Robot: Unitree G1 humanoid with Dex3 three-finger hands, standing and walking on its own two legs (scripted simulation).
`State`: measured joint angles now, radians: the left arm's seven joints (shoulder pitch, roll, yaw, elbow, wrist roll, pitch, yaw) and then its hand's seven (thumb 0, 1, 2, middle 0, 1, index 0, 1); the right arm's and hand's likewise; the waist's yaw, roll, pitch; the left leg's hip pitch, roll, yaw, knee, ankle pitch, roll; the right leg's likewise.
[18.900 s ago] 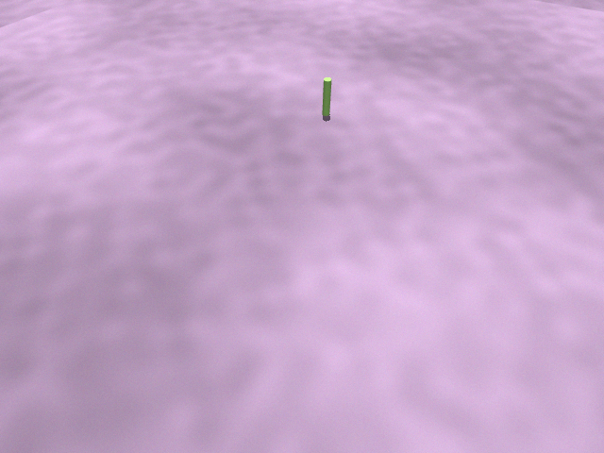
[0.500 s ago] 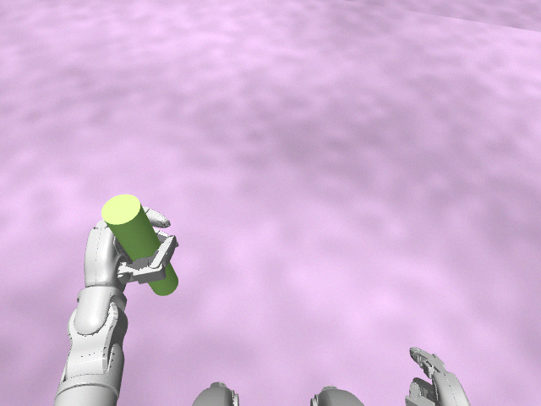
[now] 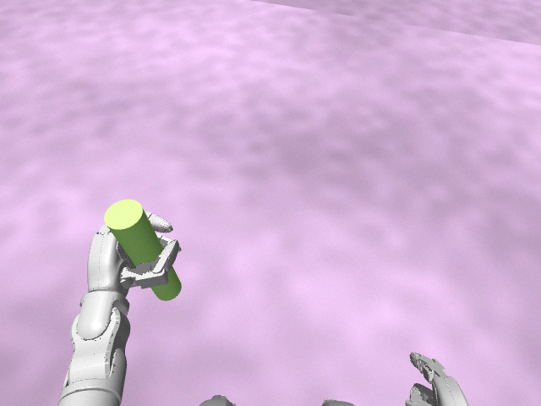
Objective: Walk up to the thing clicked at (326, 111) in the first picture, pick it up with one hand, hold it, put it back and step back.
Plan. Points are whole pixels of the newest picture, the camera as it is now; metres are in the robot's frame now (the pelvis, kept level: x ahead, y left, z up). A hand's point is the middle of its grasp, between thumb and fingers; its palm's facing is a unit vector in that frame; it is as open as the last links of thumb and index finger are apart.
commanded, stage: hold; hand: left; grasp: from the side
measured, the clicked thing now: (150, 257) +0.32 +0.19 +0.04
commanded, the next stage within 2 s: none
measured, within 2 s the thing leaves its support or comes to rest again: neither
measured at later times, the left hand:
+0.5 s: hand (152, 254) +0.31 +0.17 +0.07, palm faces +0.06 -1.00 +0.01, open 5.7 cm
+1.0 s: hand (151, 252) +0.32 +0.18 +0.07, palm faces +0.06 -1.00 +0.01, open 5.7 cm
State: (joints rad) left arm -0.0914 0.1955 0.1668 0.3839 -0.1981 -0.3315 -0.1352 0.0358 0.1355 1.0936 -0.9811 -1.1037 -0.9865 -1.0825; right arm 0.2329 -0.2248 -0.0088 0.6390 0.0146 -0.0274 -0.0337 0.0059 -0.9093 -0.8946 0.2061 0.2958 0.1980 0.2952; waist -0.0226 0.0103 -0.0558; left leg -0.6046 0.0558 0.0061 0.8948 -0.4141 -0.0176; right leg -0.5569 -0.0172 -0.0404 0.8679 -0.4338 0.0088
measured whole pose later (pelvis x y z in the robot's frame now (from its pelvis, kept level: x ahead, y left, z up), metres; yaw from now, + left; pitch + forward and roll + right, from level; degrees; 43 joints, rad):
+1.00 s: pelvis -0.01 +0.00 +0.01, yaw +0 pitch +5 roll -1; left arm -0.13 0.19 0.16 0.43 -0.19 -0.34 -0.13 0.04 0.14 1.09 -0.98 -1.11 -0.98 -1.09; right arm 0.23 -0.22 0.00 0.66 0.01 -0.04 -0.03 0.01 -0.90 -0.90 0.21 0.30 0.20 0.30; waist -0.02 0.01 -0.03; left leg -0.54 0.05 0.01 0.83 -0.37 -0.01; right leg -0.49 -0.02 -0.04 0.80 -0.39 0.01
